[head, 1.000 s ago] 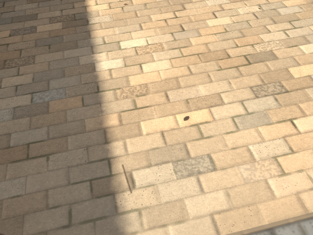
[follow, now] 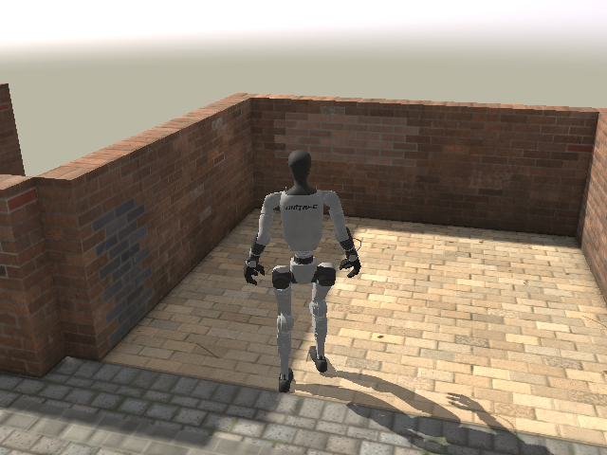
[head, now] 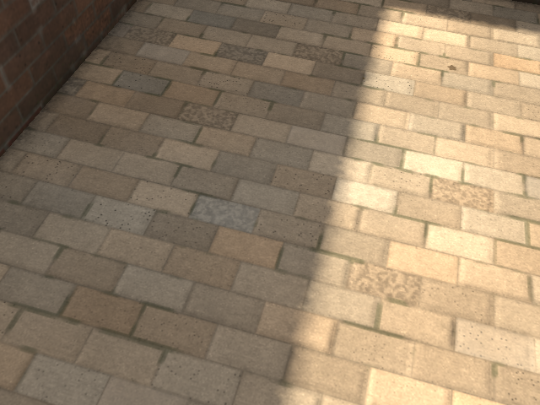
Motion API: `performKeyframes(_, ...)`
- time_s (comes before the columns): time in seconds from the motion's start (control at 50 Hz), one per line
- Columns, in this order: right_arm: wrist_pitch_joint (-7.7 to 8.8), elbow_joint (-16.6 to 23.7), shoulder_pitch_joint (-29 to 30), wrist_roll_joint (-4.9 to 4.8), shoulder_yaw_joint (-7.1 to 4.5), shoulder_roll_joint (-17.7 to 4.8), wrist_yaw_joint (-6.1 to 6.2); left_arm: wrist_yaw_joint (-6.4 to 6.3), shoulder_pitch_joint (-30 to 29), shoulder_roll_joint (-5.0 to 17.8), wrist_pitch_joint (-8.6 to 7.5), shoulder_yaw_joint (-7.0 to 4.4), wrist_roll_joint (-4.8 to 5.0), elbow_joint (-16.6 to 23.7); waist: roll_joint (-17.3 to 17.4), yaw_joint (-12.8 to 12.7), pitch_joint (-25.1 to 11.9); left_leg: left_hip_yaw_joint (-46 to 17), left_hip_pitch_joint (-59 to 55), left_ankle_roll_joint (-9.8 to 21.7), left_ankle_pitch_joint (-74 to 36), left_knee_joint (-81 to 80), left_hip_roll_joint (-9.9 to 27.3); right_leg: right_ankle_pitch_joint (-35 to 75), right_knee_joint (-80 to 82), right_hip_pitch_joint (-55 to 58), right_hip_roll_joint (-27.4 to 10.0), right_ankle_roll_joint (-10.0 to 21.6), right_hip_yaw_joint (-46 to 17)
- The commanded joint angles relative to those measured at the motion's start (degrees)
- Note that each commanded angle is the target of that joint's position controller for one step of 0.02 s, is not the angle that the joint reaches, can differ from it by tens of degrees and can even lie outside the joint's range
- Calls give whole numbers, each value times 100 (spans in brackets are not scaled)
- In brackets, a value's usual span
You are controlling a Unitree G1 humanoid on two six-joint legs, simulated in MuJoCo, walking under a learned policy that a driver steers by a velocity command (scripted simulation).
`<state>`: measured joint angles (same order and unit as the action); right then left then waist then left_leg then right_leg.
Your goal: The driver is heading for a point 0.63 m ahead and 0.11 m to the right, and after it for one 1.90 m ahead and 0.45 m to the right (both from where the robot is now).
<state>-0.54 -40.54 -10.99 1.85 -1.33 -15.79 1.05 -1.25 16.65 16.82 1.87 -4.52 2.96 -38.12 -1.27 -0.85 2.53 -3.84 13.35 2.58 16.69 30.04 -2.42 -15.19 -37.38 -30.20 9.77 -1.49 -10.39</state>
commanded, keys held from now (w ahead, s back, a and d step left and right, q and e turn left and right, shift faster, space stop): w+e+shift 0.36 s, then w+q+shift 0.64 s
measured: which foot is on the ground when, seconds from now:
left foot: down 0.00-0.46, up 0.48-0.92, down 0.94-1.00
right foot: up 0.00-0.44, down 0.46-0.94, up 0.96-1.00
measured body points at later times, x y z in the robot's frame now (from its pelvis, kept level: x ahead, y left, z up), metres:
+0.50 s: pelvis +0.20 -0.18 -0.04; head +0.24 -0.20 +0.41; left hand +0.52 -0.05 -0.10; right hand +0.05 -0.42 -0.17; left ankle +0.02 +0.10 -0.66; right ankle +0.26 -0.31 -0.74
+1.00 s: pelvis +0.58 -0.35 -0.04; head +0.59 -0.34 +0.41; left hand +0.74 -0.10 -0.15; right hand +0.62 -0.64 -0.15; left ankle +0.70 -0.34 -0.74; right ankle +0.33 -0.40 -0.58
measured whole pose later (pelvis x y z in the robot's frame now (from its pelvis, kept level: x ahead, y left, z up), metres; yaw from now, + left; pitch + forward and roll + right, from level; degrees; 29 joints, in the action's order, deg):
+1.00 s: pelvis +0.58 -0.35 -0.04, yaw -5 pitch -3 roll -2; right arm 2.1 -41.6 -18.5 -1.2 -4.8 -17.1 -2.6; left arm -0.5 14.7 14.9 -5.6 -2.5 1.2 -44.2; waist 1.4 4.4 2.8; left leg 5.9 29.2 11.4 16.2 45.1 -5.4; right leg -25.8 -79.7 -5.7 2.9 -0.1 5.7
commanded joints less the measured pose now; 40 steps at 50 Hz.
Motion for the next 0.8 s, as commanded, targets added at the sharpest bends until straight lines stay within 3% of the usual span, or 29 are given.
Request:
performKeyframes(0.02, 381, 503, 556, -97, -223, -700, 154, 51, -323, 819, -233, -237, -83, 716, 1285, -37, -42, -2201, -1184, 565, 1995, -1980, 2224, -42, -2439, -2490, -772, 76, -52)
performKeyframes(0.04, 455, 541, 544, -189, -188, -606, 170, 69, 29, 694, -216, -212, -223, 527, 1032, -104, -219, -1685, -1286, 371, 1532, -1905, 1924, 228, -3040, -2301, -808, 2, 192)
performKeyframes(0.06, 515, 512, 384, -183, -169, -629, 171, 123, 136, 599, -217, -171, -270, 475, 861, -58, -54, -1207, -1077, 343, 1169, -1979, 1751, 509, -3456, -2266, -943, -96, 346)
performKeyframes(0.14, 611, 268, -566, -31, -198, -818, 78, 171, -470, 469, -275, -69, -113, 769, 580, 418, 332, -258, -1129, 455, 561, -2109, 1608, 1095, -3774, -2666, -1371, -345, 598)
performKeyframes(0.22, 550, 97, -935, -14, -268, -1018, 30, 270, -964, 376, -274, 33, -43, 1046, 730, 639, 621, 137, -1387, 578, 520, -2299, 1855, 1245, -3024, -2890, -1686, -415, 675)
performKeyframes(0.34, 474, -172, -1092, -169, -439, -1235, -37, 538, -1709, 162, -328, 253, -4, 1294, 476, 714, 1051, 1111, -1979, 449, -86, -2515, 2164, 832, -1611, -2620, -1949, 139, 1194)
performKeyframes(0.38, 440, -258, -1116, -230, -449, -1231, -90, 581, -1784, 114, -356, 313, 0, 1306, 415, 609, 1022, 1468, -1841, 420, -1406, -2340, 2117, 340, -1026, -1804, -1728, 451, 1509)
performKeyframes(0.4, 451, -335, -1202, -274, -456, -1323, -116, 567, -1668, 165, -373, 295, -37, 1286, 551, 438, 836, 1563, -1662, 484, -3205, -2059, 2140, -6, -800, -944, -1397, 632, 1716)
performKeyframes(0.42, 446, -430, -1258, -279, -475, -1508, -123, 539, -1156, 442, -384, 156, -48, 1201, 789, -4, 406, 1623, -1571, 545, -5303, -1205, 2189, -332, -703, 139, -950, 803, 1898)
performKeyframes(0.44, 441, -489, -1124, -286, -451, -1598, -112, 478, 177, 885, -380, -98, -9, 860, 795, -881, -393, 1736, -980, 470, -6509, 239, 2104, 89, -167, 2169, -599, 1053, 1943)
performKeyframes(0.46, 563, -416, -1141, -251, -338, -1412, -97, 343, 1312, 1431, -296, -367, 2, 501, 471, -1474, -1077, 1556, 670, 265, -5310, 1978, 1863, 370, -324, 4523, -849, 1117, 1209)
performKeyframes(0.48, 681, -104, -1899, -170, -4, -229, -178, 241, 1394, 2221, -351, -419, -137, 391, -1748, -613, -2244, 958, 2663, -100, 1241, 4761, 705, -2095, 623, 6201, -2819, 1720, -2172)
performKeyframes(0.5, 853, -246, -1229, -553, -131, -860, -160, 269, 1821, 1431, -471, -222, -303, 505, -700, -1282, -3311, -793, 2548, 93, 1359, 5487, 347, -3352, 1744, 5937, -3224, 1578, -3397)
performKeyframes(0.52, 857, 100, -354, -809, -254, -1077, -102, 351, 1645, 1166, -604, -115, -359, 254, -360, -1247, -1871, -616, 3274, 92, 827, 5607, 429, -2501, 2089, 5126, -3176, 1272, -2663)
performKeyframes(0.54, 870, 197, -242, -727, -184, -827, -42, 366, 1269, 1112, -668, -102, -287, 122, -295, -904, -1021, -516, 3460, 99, 348, 5312, 723, -1850, 2064, 4151, -3110, 1222, -1987)
performKeyframes(0.56, 828, 127, -301, -518, -196, -763, -20, 362, 783, 845, -696, -38, -310, 107, -295, -567, -599, -451, 3247, 81, -142, 5005, 986, -1381, 2044, 3337, -2914, 1110, -1315)
performKeyframes(0.58, 696, -72, -784, -501, -232, -692, -57, 356, 376, 483, -745, 59, -423, 144, -520, -170, -455, -525, 2751, 81, -695, 4877, 1216, -875, 2083, 2667, -2676, 952, -615)
performKeyframes(0.6, 555, -232, -1080, -559, -239, -565, -112, 355, 188, 239, -800, 93, -450, 117, -653, 14, -414, -475, 2489, 50, -952, 4878, 1312, -409, 2234, 2343, -2570, 865, -201)
performKeyframes(0.62, 421, -326, -1208, -586, -251, -474, -152, 349, 92, 132, -862, 95, -409, 43, -492, 121, -314, -431, 2469, 18, -1050, 4831, 1350, 103, 2406, 2235, -2496, 779, 230)
performKeyframes(0.66, 233, -387, -1116, -555, -253, -311, -163, 321, -20, 75, -913, 83, -372, -136, -223, 240, 100, -393, 2769, -7, -1243, 4753, 1325, 838, 2657, 1993, -2285, 558, 1065)
performKeyframes(0.68, 205, -318, -980, -539, -229, -225, -161, 295, -9, 111, -936, 63, -393, -192, -307, 245, 290, -381, 2860, -19, -1481, 4518, 1280, 1268, 2786, 1871, -2206, 477, 1372)
performKeyframes(0.74, 271, -107, -384, -511, -222, -278, -195, 167, 10, 106, -969, 68, -458, -301, -262, 196, 737, 79, 3016, 55, -2309, 3440, 924, 2074, 3158, 1906, -1802, 288, 2207)
performKeyframes(0.8, 377, 74, -30, -439, -187, -242, -367, 2, 180, 431, -930, 11, -404, -416, 37, 136, 858, 579, 3054, 199, -2724, 2286, 722, 3447, 3176, 2609, -1966, 85, 2627)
